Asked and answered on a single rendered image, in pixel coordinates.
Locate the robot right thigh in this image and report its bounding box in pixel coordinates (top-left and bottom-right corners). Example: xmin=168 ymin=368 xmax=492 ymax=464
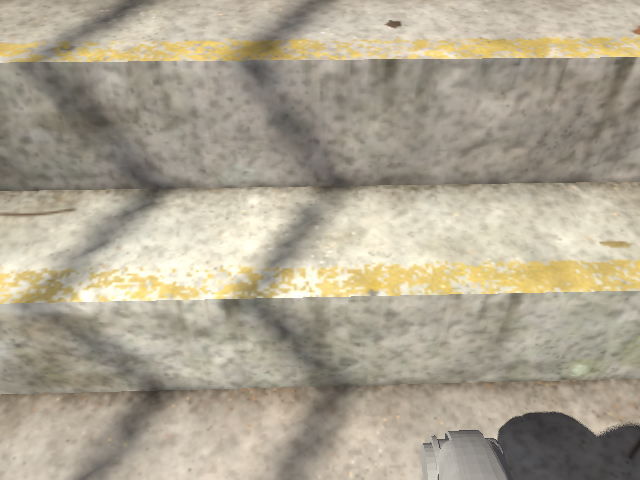
xmin=421 ymin=430 xmax=513 ymax=480

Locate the right robot shin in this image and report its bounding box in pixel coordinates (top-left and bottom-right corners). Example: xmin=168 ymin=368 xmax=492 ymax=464
xmin=485 ymin=438 xmax=507 ymax=464

